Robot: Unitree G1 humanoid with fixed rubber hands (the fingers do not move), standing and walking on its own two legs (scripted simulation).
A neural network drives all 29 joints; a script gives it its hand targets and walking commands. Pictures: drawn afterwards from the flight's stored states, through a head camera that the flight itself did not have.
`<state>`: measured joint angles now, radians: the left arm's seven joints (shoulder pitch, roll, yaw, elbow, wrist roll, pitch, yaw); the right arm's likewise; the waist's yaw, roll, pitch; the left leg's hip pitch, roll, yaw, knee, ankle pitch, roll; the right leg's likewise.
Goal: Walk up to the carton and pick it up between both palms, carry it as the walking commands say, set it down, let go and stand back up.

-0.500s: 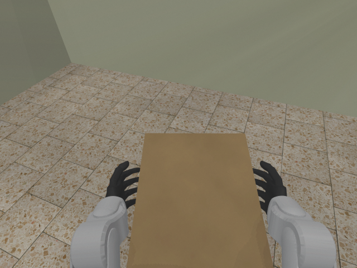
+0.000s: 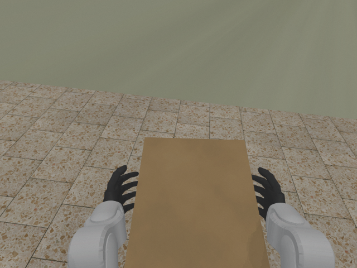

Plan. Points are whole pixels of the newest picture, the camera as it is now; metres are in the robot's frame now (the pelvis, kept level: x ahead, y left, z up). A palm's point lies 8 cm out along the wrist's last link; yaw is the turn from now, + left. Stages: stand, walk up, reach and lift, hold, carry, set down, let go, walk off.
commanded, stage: carry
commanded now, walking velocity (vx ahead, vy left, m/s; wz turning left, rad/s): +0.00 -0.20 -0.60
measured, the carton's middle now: (191, 218) +0.24 +0.01 +0.03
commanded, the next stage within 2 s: none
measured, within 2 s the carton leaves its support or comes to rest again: neither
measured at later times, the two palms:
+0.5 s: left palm (245, 221) +0.23 -0.10 +0.06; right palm out of the picture +0.15 -0.38 +0.06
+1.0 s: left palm out of the picture +0.15 -0.35 +0.06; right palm out of the picture -0.03 -0.58 +0.05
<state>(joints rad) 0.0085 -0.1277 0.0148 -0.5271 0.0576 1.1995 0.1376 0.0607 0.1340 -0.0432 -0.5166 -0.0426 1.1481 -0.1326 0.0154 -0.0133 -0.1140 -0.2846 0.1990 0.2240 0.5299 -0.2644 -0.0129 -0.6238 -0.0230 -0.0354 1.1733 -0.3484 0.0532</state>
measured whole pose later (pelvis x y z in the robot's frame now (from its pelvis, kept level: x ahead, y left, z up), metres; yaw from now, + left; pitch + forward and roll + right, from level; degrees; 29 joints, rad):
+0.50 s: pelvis -0.04 -0.18 -0.03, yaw -16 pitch +4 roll -1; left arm 0.06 -0.13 0.02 -0.55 0.04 1.12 0.13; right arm 0.05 0.13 -0.04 -0.53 -0.02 1.12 -0.14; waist 0.00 -0.01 -0.07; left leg -0.52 0.06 0.14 0.91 -0.47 -0.06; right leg -0.47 0.11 -0.07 0.62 -0.23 -0.11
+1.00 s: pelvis -0.13 -0.32 -0.03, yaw -35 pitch +4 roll -2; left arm -0.02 -0.13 0.01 -0.48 0.04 1.16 0.15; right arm 0.01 0.13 -0.08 -0.51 -0.03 1.16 -0.12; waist -0.01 0.05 -0.06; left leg -0.52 0.32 0.11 0.99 -0.62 -0.14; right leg -0.46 -0.02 -0.10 0.69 -0.30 -0.01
